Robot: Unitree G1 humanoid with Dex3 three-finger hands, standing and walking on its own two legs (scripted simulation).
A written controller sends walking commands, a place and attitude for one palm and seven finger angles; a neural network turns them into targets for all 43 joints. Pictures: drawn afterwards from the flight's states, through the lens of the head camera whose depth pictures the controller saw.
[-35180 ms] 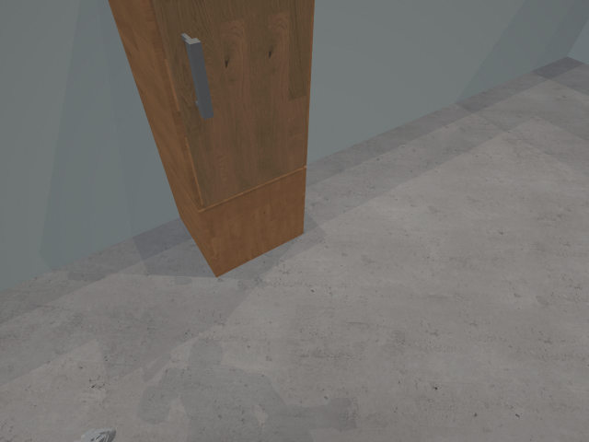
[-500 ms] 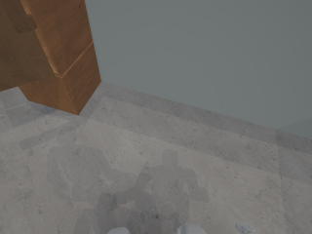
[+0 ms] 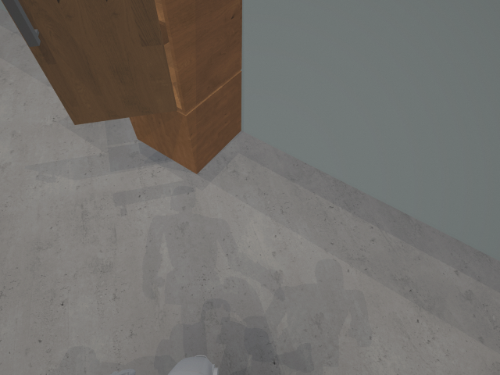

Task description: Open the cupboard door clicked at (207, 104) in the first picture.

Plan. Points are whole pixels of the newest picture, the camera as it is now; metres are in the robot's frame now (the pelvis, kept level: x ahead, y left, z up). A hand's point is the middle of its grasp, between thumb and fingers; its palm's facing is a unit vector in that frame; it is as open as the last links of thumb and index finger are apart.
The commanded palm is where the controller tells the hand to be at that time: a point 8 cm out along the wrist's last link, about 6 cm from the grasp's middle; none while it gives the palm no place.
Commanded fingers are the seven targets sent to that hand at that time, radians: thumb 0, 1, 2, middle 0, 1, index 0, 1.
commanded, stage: turn to face it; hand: left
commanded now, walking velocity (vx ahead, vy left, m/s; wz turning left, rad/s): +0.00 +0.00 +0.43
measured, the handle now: (17, 6) +0.91 +0.66 +0.08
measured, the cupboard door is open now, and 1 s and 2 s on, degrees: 49 49 49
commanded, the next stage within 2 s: take the last steps up to it in 0.42 s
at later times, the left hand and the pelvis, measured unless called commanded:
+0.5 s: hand out of the picture +0.05 +0.20 -0.16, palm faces +0.21 -0.94 -0.26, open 7.4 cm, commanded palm none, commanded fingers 0.00 0.90 0.90 -0.20 -0.30 -0.20 -0.30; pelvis +0.01 -0.01 -0.01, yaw +11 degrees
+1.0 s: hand out of the picture +0.05 +0.26 -0.17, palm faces +0.35 -0.92 -0.19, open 7.4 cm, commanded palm none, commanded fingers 0.00 0.90 0.90 -0.20 -0.30 -0.20 -0.30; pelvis +0.06 +0.06 +0.01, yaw +18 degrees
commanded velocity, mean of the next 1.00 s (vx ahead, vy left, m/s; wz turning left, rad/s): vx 0.15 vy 0.07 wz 0.22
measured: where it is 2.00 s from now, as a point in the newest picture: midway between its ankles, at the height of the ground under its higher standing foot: (191, 313)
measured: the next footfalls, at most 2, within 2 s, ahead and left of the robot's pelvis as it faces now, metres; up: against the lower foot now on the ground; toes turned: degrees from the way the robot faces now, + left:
left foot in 0.06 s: +0.06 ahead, +0.12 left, +0.00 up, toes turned +6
right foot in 0.44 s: +0.07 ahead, -0.13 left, +0.00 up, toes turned +6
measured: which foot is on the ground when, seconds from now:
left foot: up 0.00-0.04, down 0.06-0.44, up 0.46-0.74, down 0.76-1.00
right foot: down 0.00-0.06, up 0.08-0.42, down 0.44-0.76, up 0.78-1.00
